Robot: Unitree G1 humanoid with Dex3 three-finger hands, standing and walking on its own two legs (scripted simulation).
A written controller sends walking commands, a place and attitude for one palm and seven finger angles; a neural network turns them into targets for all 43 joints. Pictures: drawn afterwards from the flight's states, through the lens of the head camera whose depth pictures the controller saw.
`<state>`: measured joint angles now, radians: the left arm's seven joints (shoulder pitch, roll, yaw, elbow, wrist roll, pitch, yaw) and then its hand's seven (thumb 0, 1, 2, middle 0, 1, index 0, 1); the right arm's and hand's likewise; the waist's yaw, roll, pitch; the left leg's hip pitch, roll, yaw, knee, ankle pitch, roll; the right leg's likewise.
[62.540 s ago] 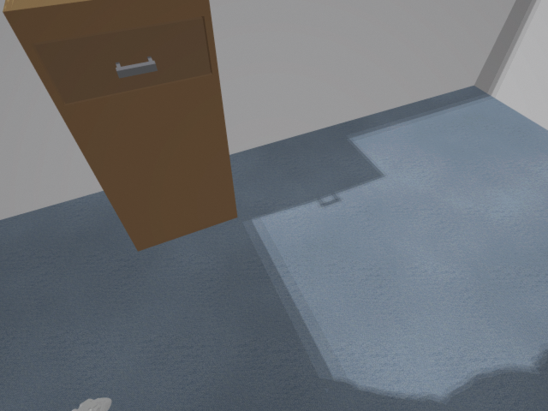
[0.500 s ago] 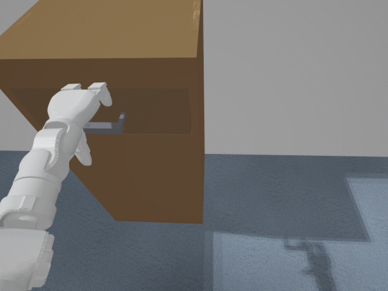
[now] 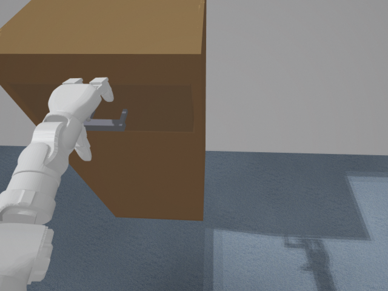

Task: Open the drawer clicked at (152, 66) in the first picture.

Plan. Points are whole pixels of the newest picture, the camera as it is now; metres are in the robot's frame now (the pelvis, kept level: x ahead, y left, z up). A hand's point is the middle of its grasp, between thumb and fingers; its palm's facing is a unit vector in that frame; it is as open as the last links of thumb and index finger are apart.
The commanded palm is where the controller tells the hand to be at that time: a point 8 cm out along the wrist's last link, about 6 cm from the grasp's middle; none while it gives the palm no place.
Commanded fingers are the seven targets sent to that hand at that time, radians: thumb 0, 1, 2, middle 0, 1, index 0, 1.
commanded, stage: re-aim the fingers above the handle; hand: left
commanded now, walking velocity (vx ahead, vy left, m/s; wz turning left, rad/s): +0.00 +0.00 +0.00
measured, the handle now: (105, 118) +0.49 +0.24 +0.05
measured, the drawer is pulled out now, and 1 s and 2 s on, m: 0.00 0.00 0.00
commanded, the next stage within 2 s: lower the fingers behind the handle in 0.80 s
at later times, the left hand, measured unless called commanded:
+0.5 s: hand (86, 123) +0.43 +0.24 +0.11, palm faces -0.06 -0.02 -1.00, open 13.8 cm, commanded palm +0.41 +0.25 +0.17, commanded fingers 0.00 -0.50 0.30 -0.30 -1.20 -0.30 -1.20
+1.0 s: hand (94, 120) +0.44 +0.23 +0.10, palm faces -0.07 -0.03 -1.00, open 13.8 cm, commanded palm +0.42 +0.25 +0.16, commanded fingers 0.00 -0.50 0.30 -0.30 -1.20 -0.30 -1.20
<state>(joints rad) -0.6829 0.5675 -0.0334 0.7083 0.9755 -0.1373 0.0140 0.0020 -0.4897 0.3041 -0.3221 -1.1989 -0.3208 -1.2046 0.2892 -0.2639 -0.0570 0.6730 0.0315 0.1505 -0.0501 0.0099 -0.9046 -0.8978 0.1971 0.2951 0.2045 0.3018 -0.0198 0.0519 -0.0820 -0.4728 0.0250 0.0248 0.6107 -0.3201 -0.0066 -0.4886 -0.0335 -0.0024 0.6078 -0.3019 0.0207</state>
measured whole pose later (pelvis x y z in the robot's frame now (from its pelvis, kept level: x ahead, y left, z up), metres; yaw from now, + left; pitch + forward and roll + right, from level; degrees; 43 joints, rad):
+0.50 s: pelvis +0.00 -0.01 +0.00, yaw +0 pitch +10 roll +0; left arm -0.63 0.57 -0.04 0.66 0.96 -0.13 -0.01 0.00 -0.49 0.30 -0.33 -1.20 -0.32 -1.21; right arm 0.26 -0.28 -0.06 0.66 0.04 0.15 -0.06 0.01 -0.90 -0.90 0.20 0.30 0.20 0.30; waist -0.01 0.06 -0.08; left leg -0.44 0.03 0.01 0.59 -0.31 -0.02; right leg -0.46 -0.03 -0.01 0.60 -0.30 0.01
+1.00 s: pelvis +0.00 +0.00 +0.00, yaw +0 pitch +11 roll +0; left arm -0.69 0.57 -0.01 0.75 0.98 -0.17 0.01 0.00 -0.49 0.30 -0.32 -1.20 -0.33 -1.21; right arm 0.29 -0.26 -0.05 0.68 0.03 0.16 -0.06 0.01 -0.90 -0.90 0.20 0.30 0.20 0.30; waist -0.03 0.05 -0.08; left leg -0.47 0.03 0.03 0.61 -0.32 -0.01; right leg -0.50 -0.03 0.00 0.62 -0.31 0.01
